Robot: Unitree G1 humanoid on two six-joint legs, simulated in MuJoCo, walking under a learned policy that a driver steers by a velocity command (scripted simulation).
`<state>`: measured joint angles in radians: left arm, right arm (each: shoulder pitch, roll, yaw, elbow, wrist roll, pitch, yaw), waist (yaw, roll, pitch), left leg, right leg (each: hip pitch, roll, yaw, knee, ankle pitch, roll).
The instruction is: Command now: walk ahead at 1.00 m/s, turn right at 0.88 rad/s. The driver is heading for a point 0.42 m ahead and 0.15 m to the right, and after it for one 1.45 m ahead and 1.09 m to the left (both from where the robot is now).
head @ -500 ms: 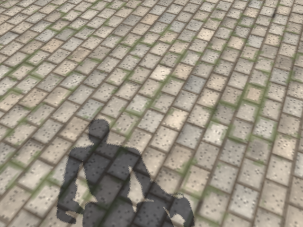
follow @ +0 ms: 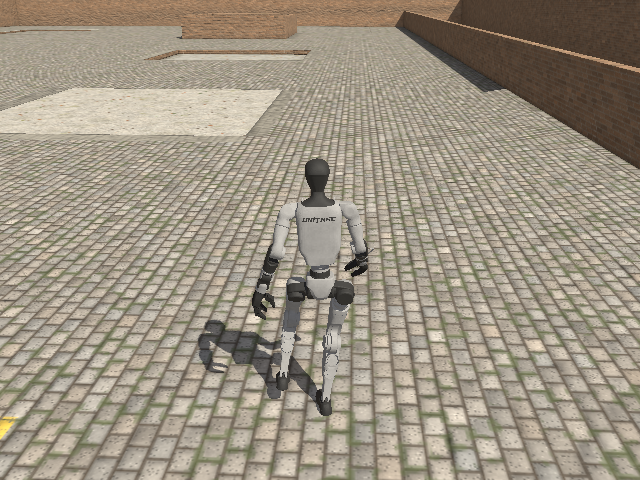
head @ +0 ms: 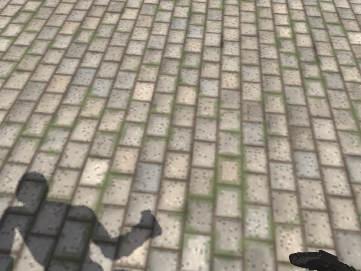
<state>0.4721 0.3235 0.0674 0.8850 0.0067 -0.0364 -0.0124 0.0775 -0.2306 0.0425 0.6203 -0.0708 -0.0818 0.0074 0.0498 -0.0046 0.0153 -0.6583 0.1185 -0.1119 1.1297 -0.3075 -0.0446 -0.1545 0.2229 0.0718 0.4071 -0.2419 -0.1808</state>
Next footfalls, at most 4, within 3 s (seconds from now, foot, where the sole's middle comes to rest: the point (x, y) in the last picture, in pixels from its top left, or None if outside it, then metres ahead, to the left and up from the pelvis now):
0.20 left None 0.41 0.18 -0.77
0.58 right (223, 234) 0.65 -0.12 -0.77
1.00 left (164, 214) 0.72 0.11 -0.77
1.48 right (207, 207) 0.77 -0.06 -0.77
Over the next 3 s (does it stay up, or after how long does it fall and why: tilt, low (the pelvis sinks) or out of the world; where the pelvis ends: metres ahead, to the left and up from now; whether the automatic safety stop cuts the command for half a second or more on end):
stays up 0.68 0.06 0.01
